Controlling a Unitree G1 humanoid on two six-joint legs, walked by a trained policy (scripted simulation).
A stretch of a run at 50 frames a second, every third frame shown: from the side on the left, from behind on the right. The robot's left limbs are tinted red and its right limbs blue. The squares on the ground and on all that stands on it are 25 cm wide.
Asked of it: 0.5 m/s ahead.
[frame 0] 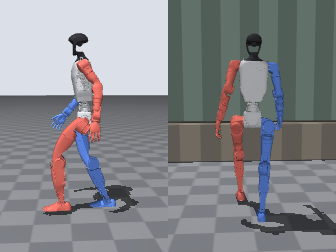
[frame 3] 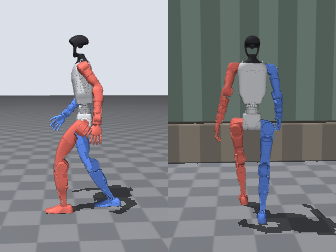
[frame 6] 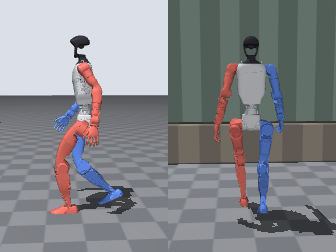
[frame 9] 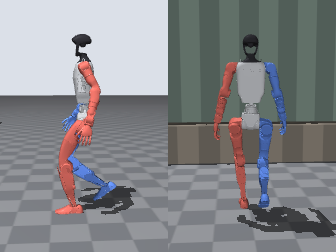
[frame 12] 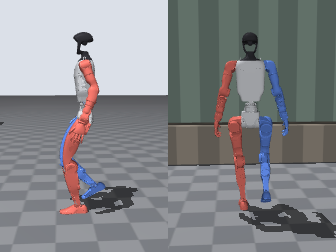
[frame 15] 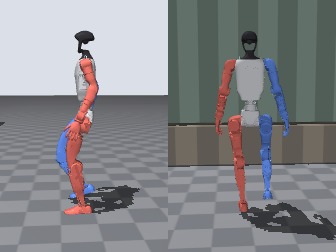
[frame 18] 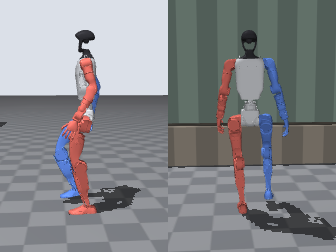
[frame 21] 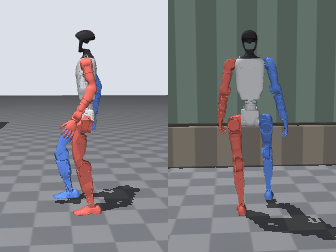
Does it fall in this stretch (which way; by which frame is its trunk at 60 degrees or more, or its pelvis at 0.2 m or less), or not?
no
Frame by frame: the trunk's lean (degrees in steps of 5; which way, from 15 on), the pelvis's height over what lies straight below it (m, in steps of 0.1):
0: 5, 0.8
3: 5, 0.7
6: 5, 0.7
9: 5, 0.8
12: 0, 0.8
15: 0, 0.8
18: 0, 0.8
21: 0, 0.8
